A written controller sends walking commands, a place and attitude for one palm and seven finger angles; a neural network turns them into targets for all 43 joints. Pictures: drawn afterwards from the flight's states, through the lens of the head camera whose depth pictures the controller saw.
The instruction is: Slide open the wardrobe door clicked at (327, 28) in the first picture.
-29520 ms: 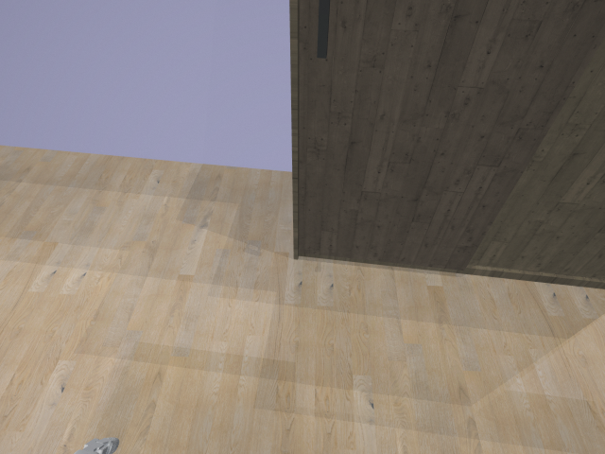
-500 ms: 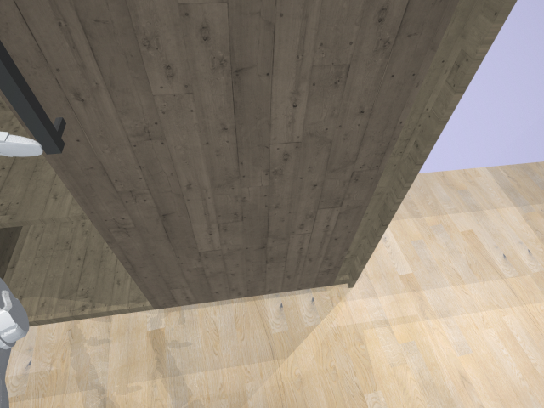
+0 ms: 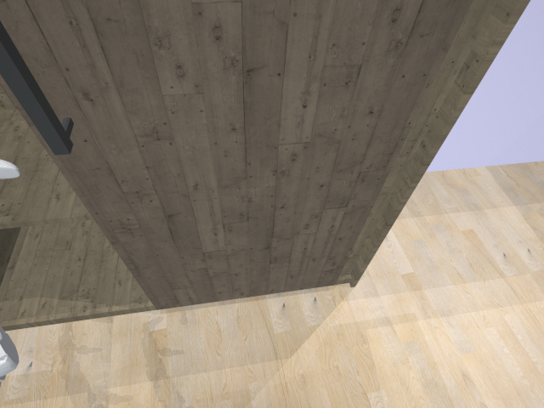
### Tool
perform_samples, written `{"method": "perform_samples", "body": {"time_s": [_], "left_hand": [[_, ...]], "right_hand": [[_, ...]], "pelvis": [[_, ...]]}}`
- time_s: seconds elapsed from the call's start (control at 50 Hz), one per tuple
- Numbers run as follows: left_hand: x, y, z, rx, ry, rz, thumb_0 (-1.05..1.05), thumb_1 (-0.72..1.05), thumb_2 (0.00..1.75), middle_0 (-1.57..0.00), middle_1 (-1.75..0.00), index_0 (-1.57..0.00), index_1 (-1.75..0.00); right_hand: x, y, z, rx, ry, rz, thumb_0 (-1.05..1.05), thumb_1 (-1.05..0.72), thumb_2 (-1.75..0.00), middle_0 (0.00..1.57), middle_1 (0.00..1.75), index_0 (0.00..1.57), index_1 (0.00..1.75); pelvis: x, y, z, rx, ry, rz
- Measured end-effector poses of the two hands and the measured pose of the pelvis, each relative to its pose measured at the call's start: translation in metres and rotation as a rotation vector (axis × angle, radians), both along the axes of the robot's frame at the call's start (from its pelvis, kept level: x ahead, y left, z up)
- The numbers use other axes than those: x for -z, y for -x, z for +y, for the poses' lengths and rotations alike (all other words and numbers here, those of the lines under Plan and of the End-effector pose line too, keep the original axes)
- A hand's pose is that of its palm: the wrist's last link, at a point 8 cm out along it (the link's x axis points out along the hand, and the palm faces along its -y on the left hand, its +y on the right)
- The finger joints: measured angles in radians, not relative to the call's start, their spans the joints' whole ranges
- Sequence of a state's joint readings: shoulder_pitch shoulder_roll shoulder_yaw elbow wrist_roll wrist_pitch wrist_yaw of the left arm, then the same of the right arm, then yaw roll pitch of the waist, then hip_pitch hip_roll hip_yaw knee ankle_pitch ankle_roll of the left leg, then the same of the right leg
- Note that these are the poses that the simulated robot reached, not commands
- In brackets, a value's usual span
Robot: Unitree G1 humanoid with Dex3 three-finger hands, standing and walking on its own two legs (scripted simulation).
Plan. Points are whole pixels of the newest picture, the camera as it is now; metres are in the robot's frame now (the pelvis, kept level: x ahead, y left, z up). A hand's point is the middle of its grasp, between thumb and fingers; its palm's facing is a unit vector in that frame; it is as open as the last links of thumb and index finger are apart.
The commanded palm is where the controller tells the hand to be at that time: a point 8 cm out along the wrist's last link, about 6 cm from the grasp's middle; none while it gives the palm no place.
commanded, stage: slip the hand off the handle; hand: left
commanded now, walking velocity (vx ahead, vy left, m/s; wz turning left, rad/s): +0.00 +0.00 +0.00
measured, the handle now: (25, 70) +0.48 +0.32 +0.23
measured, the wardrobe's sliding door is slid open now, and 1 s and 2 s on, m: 0.56 0.56 0.56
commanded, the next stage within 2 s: draw the hand back to the body in 0.70 s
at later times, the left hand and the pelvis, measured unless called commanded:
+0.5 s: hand out of the picture +0.31 +0.37 +0.20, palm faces +0.45 -0.88 -0.16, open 14.7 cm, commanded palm +0.27 +0.40 +0.21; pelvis -0.02 -0.01 +0.00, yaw +4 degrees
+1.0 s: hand out of the picture +0.31 +0.33 +0.20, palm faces +0.18 -0.98 -0.01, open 14.7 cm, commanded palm +0.25 +0.38 +0.21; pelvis -0.01 -0.01 +0.00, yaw +1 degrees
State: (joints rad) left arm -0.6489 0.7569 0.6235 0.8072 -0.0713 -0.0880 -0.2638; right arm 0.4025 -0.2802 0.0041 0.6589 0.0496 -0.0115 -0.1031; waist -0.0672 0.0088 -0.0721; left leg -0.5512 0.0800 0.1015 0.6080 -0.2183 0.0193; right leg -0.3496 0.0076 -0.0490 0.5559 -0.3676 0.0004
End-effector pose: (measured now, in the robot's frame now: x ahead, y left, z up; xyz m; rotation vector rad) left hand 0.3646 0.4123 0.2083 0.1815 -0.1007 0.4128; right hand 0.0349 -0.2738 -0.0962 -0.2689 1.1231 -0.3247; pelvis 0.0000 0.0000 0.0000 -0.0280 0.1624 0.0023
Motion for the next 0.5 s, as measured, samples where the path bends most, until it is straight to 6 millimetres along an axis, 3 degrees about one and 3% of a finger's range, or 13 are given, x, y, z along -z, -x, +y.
{"method": "perform_samples", "body": {"time_s": [0.3,0.4,0.5], "left_hand": [[-0.002,0.071,-0.001,-0.049,0.0,-0.001,-0.01,-0.55,0.2,-0.26,-1.16,-0.26,-1.15],[-0.001,0.088,-0.002,-0.059,-0.002,0.004,-0.01,-0.55,0.2,-0.26,-1.16,-0.26,-1.15],[0.0,0.099,-0.008,-0.052,-0.008,-0.001,-0.01,-0.56,0.2,-0.26,-1.16,-0.26,-1.15]], "right_hand": [[-0.017,-0.091,0.029,-0.178,-0.033,-0.294,0.01,-0.9,-0.9,0.2,0.3,0.21,0.3],[-0.023,-0.106,0.033,-0.223,-0.035,-0.348,0.01,-0.9,-0.9,0.2,0.3,0.21,0.3],[-0.024,-0.107,0.033,-0.24,-0.038,-0.364,0.01,-0.9,-0.9,0.2,0.3,0.21,0.3]], "pelvis": [[-0.002,0.012,0.001,-0.044,0.0,-0.075],[-0.002,0.018,-0.002,-0.058,-0.001,-0.092],[-0.002,0.022,-0.006,-0.065,-0.001,-0.104]]}}
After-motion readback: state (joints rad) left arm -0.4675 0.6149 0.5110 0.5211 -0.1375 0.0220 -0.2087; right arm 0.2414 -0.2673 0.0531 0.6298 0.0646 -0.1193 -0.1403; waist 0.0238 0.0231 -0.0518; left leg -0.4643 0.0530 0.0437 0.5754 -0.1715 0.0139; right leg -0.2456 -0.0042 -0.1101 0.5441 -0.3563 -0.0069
